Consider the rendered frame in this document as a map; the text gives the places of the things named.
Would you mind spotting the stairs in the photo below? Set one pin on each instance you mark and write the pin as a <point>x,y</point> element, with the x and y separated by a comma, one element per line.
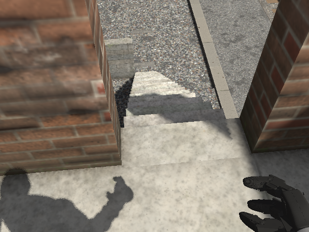
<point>155,99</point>

